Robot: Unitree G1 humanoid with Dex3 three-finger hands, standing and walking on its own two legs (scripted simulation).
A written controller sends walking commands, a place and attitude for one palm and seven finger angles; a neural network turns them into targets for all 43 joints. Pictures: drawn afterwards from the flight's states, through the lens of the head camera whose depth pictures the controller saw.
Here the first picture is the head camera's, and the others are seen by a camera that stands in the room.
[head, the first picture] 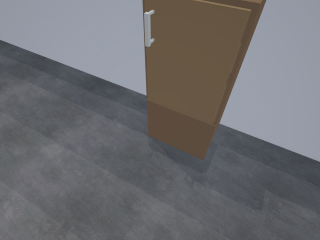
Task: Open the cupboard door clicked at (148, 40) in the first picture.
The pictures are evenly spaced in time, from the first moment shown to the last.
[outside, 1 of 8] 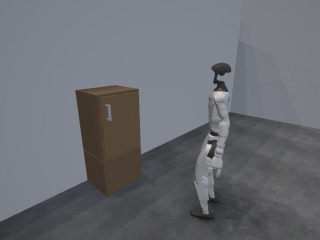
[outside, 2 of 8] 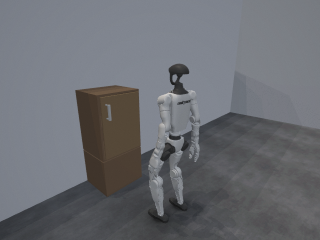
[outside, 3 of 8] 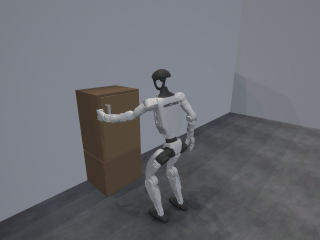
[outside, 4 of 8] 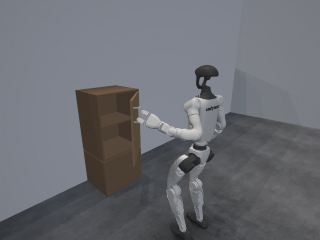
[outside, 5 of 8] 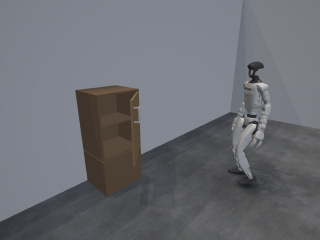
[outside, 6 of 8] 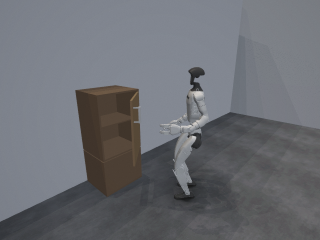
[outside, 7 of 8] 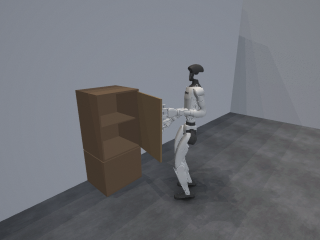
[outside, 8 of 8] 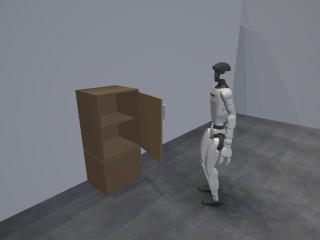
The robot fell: no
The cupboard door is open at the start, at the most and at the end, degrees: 0 78 76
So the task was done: yes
